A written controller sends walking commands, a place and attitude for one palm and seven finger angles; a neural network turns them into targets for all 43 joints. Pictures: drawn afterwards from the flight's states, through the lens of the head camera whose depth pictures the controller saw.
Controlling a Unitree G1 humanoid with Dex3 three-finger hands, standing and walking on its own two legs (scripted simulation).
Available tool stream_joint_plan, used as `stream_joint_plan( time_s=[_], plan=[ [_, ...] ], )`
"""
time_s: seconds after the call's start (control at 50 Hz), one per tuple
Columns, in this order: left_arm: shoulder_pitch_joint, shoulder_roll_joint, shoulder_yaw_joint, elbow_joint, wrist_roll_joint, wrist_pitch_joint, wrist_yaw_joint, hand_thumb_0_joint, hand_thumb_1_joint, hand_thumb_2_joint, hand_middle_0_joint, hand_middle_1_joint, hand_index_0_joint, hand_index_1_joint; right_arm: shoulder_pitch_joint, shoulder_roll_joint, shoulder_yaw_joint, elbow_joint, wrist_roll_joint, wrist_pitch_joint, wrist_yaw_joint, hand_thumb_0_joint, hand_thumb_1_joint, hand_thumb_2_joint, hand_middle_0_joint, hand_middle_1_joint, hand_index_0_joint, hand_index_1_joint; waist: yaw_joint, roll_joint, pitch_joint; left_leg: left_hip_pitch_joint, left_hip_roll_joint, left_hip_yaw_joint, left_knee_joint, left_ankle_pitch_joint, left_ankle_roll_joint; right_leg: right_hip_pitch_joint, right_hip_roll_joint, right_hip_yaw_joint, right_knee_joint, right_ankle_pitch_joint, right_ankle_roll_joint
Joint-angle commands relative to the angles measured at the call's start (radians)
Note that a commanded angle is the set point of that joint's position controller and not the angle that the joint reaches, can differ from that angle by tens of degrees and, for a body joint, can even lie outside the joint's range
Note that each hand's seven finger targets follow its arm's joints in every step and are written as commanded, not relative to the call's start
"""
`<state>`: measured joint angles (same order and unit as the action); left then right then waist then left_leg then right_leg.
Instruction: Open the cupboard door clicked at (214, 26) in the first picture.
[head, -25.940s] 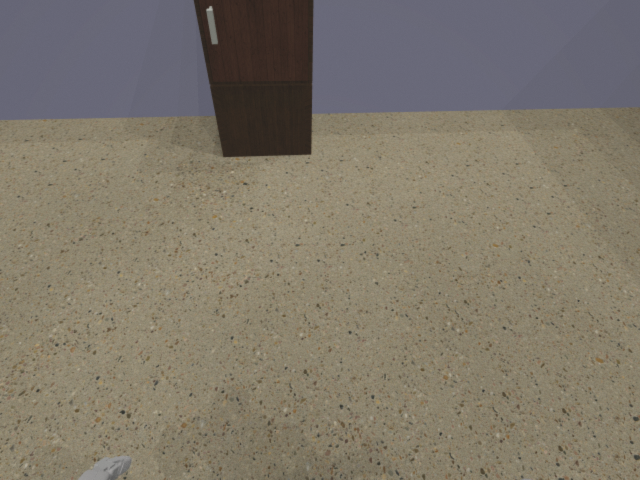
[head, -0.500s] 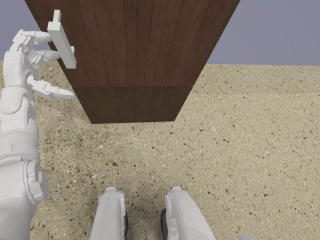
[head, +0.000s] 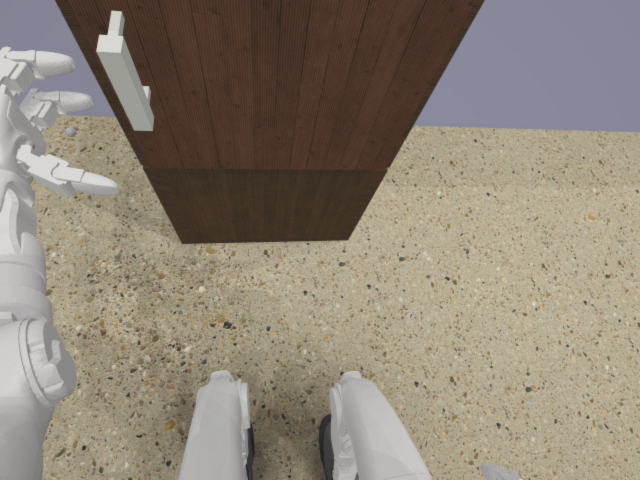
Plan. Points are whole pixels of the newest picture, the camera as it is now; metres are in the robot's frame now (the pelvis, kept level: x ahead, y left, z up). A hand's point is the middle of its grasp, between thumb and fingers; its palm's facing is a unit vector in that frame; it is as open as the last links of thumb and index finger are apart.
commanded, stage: move the hooked fingers beside the handle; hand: left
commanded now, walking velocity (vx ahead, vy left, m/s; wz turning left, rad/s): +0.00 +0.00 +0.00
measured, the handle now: (131, 75) +0.57 +0.21 +0.05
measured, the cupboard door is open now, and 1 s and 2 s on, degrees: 0 0 0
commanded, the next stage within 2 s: slide the fingers in behind the handle in 1.08 s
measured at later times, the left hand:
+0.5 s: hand (63, 127) +0.51 +0.27 +0.04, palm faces +0.05 -1.00 -0.02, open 14.0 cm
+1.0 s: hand (57, 121) +0.51 +0.28 +0.04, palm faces +0.05 -1.00 -0.02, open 14.0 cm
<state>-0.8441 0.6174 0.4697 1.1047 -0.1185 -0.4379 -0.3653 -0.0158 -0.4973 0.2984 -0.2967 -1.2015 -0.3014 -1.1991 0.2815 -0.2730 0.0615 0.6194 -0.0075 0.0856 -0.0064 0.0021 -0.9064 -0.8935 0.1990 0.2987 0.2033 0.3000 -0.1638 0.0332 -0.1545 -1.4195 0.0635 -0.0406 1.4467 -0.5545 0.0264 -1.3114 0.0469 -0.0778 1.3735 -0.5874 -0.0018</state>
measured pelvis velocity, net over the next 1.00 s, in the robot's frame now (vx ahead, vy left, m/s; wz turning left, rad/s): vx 0.00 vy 0.00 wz -0.01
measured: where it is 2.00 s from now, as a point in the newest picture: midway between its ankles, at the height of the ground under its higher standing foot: (289, 478)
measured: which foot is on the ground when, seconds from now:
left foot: down 0.00-1.00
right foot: down 0.00-1.00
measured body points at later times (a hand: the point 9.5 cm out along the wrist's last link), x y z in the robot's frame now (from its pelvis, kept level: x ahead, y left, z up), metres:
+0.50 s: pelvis -0.01 +0.01 -0.01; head +0.17 +0.05 +0.40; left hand +0.50 +0.32 +0.04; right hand +0.03 -0.27 -0.11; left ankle +0.05 +0.10 -0.58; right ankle +0.03 -0.13 -0.58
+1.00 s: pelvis +0.00 +0.00 +0.00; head +0.18 +0.06 +0.40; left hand +0.50 +0.33 +0.05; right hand +0.04 -0.27 -0.11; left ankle +0.05 +0.10 -0.58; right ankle +0.03 -0.13 -0.58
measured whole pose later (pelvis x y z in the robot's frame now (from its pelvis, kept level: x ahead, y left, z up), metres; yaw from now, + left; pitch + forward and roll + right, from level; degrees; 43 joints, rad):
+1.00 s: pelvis +0.00 +0.00 +0.00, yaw -1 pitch +31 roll -7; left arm -0.89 0.67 0.50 1.09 -0.11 -0.40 -0.40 -0.02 -0.50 0.30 -0.30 -1.20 -0.30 -1.20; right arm 0.29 -0.27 0.07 0.62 -0.01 0.08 -0.01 0.00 -0.91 -0.89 0.20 0.30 0.20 0.30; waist -0.18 0.03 -0.15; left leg -1.46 0.06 -0.05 1.47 -0.56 0.03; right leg -1.35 0.05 -0.08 1.38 -0.58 0.00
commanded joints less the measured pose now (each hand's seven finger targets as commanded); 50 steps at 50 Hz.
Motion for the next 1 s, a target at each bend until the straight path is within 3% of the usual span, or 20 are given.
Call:
stream_joint_plan(
  time_s=[0.0, 0.04, 0.06, 0.14, 0.18, 0.24, 0.26, 0.34, 0.44, 0.48, 0.54, 0.58, 0.6, 0.66, 0.72, 0.8, 0.88, 0.9, 0.92, 0.98],
  plan=[
    [-0.399, 0.274, 0.029, -0.209, -0.028, -0.061, -0.021, 0.0, -0.5, 0.3, -0.3, -1.2, -0.3, -1.2, 0.168, -0.208, -0.076, -0.033, -0.005, -0.012, -0.02, 0.0, -0.9, -0.9, 0.2, 0.3, 0.2, 0.3, -0.013, 0.188, -0.549, 0.573, -0.013, -0.063, -0.153, 0.359, 0.004, 0.108, 0.014, 0.024, -0.169, 0.253, -0.025],
    [-0.409, 0.248, 0.011, -0.221, -0.032, -0.064, -0.026, 0.0, -0.5, 0.3, -0.3, -1.2, -0.3, -1.2, 0.173, -0.205, -0.077, -0.031, -0.006, -0.016, -0.02, 0.0, -0.9, -0.9, 0.2, 0.3, 0.2, 0.3, -0.018, 0.206, -0.556, 0.609, -0.012, -0.071, -0.155, 0.384, 0.003, 0.083, 0.014, 0.019, -0.165, 0.26, -0.028],
    [-0.392, 0.273, 0.032, -0.208, -0.027, -0.063, -0.024, 0.0, -0.5, 0.3, -0.3, -1.2, -0.3, -1.2, 0.173, -0.209, -0.078, -0.03, -0.006, -0.014, -0.021, 0.0, -0.9, -0.9, 0.2, 0.3, 0.2, 0.3, -0.008, 0.201, -0.553, 0.609, -0.011, -0.072, -0.157, 0.376, -0.001, 0.079, 0.014, 0.018, -0.166, 0.249, -0.028],
    [-0.441, 0.288, 0.028, -0.183, -0.017, -0.056, -0.017, 0.0, -0.5, 0.3, -0.3, -1.2, -0.3, -1.2, 0.177, -0.211, -0.071, -0.024, -0.009, -0.018, -0.024, 0.0, -0.9, -0.9, 0.2, 0.3, 0.2, 0.3, -0.026, 0.198, -0.512, 0.571, -0.011, -0.076, -0.152, 0.335, 0.004, 0.057, 0.014, 0.016, -0.161, 0.224, -0.028],
    [-0.428, 0.326, 0.053, -0.186, -0.009, -0.056, -0.016, 0.0, -0.5, 0.3, -0.3, -1.2, -0.3, -1.2, 0.176, -0.216, -0.07, -0.03, -0.011, -0.015, -0.024, 0.0, -0.9, -0.9, 0.2, 0.3, 0.2, 0.3, -0.009, 0.218, -0.546, 0.591, -0.011, -0.081, -0.154, 0.356, -0.002, 0.059, 0.013, 0.011, -0.152, 0.228, -0.031],
    [-0.43, 0.305, 0.04, -0.196, -0.012, -0.056, -0.019, 0.0, -0.5, 0.3, -0.3, -1.2, -0.3, -1.2, 0.18, -0.212, -0.069, -0.033, -0.012, -0.016, -0.022, 0.0, -0.9, -0.9, 0.2, 0.3, 0.2, 0.3, -0.015, 0.228, -0.563, 0.611, -0.009, -0.083, -0.149, 0.384, -0.001, 0.05, 0.013, 0.012, -0.149, 0.243, -0.03],
    [-0.419, 0.327, 0.054, -0.179, -0.006, -0.052, -0.02, 0.0, -0.5, 0.3, -0.3, -1.2, -0.3, -1.2, 0.18, -0.216, -0.068, -0.035, -0.011, -0.014, -0.021, 0.0, -0.9, -0.9, 0.2, 0.3, 0.2, 0.3, -0.011, 0.217, -0.562, 0.603, -0.008, -0.084, -0.15, 0.377, -0.003, 0.051, 0.013, 0.008, -0.147, 0.237, -0.03],
    [-0.44, 0.29, 0.022, -0.188, -0.008, -0.041, -0.027, 0.0, -0.5, 0.3, -0.3, -1.2, -0.3, -1.2, 0.183, -0.215, -0.069, -0.037, -0.011, -0.014, -0.02, 0.0, -0.9, -0.9, 0.2, 0.3, 0.2, 0.3, -0.021, 0.232, -0.554, 0.611, -0.006, -0.091, -0.152, 0.357, -0.002, 0.024, 0.012, 0.007, -0.146, 0.224, -0.03],
    [-0.455, 0.349, 0.059, -0.163, -0.008, -0.028, -0.024, 0.0, -0.5, 0.3, -0.3, -1.2, -0.3, -1.2, 0.188, -0.221, -0.062, -0.034, -0.01, -0.016, -0.026, 0.0, -0.9, -0.9, 0.2, 0.3, 0.2, 0.3, -0.024, 0.199, -0.534, 0.551, -0.006, -0.087, -0.146, 0.314, 0.003, 0.039, 0.014, 0.011, -0.144, 0.206, -0.028],
    [-0.478, 0.338, 0.038, -0.155, 0.002, -0.024, -0.021, 0.0, -0.5, 0.3, -0.3, -1.2, -0.3, -1.2, 0.188, -0.221, -0.06, -0.034, -0.01, -0.016, -0.027, 0.0, -0.9, -0.9, 0.2, 0.3, 0.2, 0.3, -0.036, 0.207, -0.527, 0.546, -0.006, -0.086, -0.144, 0.314, 0.003, 0.027, 0.014, 0.009, -0.145, 0.205, -0.027],
    [-0.492, 0.366, 0.063, -0.221, 0.003, -0.042, -0.019, 0.0, -0.5, 0.3, -0.3, -1.2, -0.3, -1.2, 0.196, -0.221, -0.065, -0.034, -0.016, -0.021, -0.023, 0.0, -0.9, -0.9, 0.2, 0.3, 0.2, 0.3, -0.019, 0.264, -0.604, 0.615, -0.004, -0.094, -0.137, 0.378, -0.002, 0.025, 0.014, 0.009, -0.13, 0.235, -0.032],
    [-0.459, 0.36, 0.065, -0.211, 0.002, -0.039, -0.02, 0.0, -0.5, 0.3, -0.3, -1.2, -0.3, -1.2, 0.194, -0.221, -0.066, -0.034, -0.015, -0.016, -0.022, 0.0, -0.9, -0.9, 0.2, 0.3, 0.2, 0.3, -0.014, 0.253, -0.609, 0.628, -0.002, -0.097, -0.142, 0.389, -0.006, 0.027, 0.014, 0.006, -0.135, 0.238, -0.031],
    [-0.47, 0.334, 0.043, -0.214, -0.002, -0.035, -0.024, 0.0, -0.5, 0.3, -0.3, -1.2, -0.3, -1.2, 0.193, -0.218, -0.065, -0.031, -0.015, -0.017, -0.02, 0.0, -0.9, -0.9, 0.2, 0.3, 0.2, 0.3, -0.025, 0.249, -0.598, 0.623, -0.002, -0.096, -0.141, 0.386, -0.003, 0.028, 0.015, 0.006, -0.141, 0.239, -0.029],
    [-0.407, 0.348, 0.065, -0.178, -0.007, -0.011, -0.032, 0.0, -0.5, 0.3, -0.3, -1.2, -0.3, -1.2, 0.198, -0.219, -0.063, -0.036, -0.01, -0.011, -0.018, 0.0, -0.9, -0.9, 0.2, 0.3, 0.2, 0.3, -0.01, 0.23, -0.572, 0.596, -0.002, -0.087, -0.145, 0.392, -0.001, 0.054, 0.015, 0.005, -0.146, 0.25, -0.028],
    [-0.416, 0.338, 0.049, -0.157, -0.003, 0.012, -0.033, 0.0, -0.5, 0.3, -0.3, -1.2, -0.3, -1.2, 0.198, -0.218, -0.061, -0.041, -0.008, -0.009, -0.02, 0.0, -0.9, -0.9, 0.2, 0.3, 0.2, 0.3, -0.023, 0.194, -0.536, 0.54, -0.004, -0.078, -0.141, 0.355, 0.006, 0.061, 0.015, 0.008, -0.149, 0.239, -0.023],
    [-0.468, 0.373, 0.074, -0.23, -0.006, -0.017, -0.025, 0.0, -0.5, 0.3, -0.3, -1.2, -0.3, -1.2, 0.197, -0.217, -0.064, -0.037, -0.012, -0.015, -0.022, 0.0, -0.9, -0.9, 0.2, 0.3, 0.2, 0.3, -0.019, 0.236, -0.58, 0.579, -0.003, -0.08, -0.133, 0.391, 0.003, 0.06, 0.015, 0.011, -0.143, 0.256, -0.026],
    [-0.442, 0.342, 0.061, -0.271, -0.011, -0.044, -0.029, 0.0, -0.5, 0.3, -0.3, -1.2, -0.3, -1.2, 0.196, -0.211, -0.07, -0.032, -0.013, -0.017, -0.016, 0.0, -0.9, -0.9, 0.2, 0.3, 0.2, 0.3, -0.011, 0.277, -0.622, 0.662, -0.002, -0.091, -0.14, 0.46, -0.005, 0.052, 0.017, 0.006, -0.143, 0.283, -0.03],
    [-0.415, 0.346, 0.07, -0.254, -0.013, -0.038, -0.031, 0.0, -0.5, 0.3, -0.3, -1.2, -0.3, -1.2, 0.196, -0.212, -0.07, -0.032, -0.013, -0.014, -0.015, 0.0, -0.9, -0.9, 0.2, 0.3, 0.2, 0.3, -0.005, 0.255, -0.617, 0.653, -0.002, -0.09, -0.142, 0.459, -0.005, 0.067, 0.016, 0.005, -0.147, 0.284, -0.03],
    [-0.405, 0.31, 0.043, -0.224, -0.013, -0.025, -0.037, 0.0, -0.5, 0.3, -0.3, -1.2, -0.3, -1.2, 0.196, -0.21, -0.07, -0.03, -0.01, -0.013, -0.014, 0.0, -0.9, -0.9, 0.2, 0.3, 0.2, 0.3, -0.02, 0.236, -0.592, 0.635, -0.003, -0.085, -0.141, 0.445, -0.001, 0.062, 0.017, 0.006, -0.154, 0.283, -0.027],
    [-0.389, 0.323, 0.047, -0.16, -0.013, 0.006, -0.045, 0.0, -0.5, 0.3, -0.3, -1.2, -0.3, -1.2, 0.199, -0.215, -0.065, -0.033, -0.008, -0.008, -0.018, 0.0, -0.9, -0.9, 0.2, 0.3, 0.2, 0.3, -0.02, 0.202, -0.53, 0.56, -0.005, -0.075, -0.139, 0.393, 0.005, 0.074, 0.015, 0.009, -0.158, 0.265, -0.024]
  ],
)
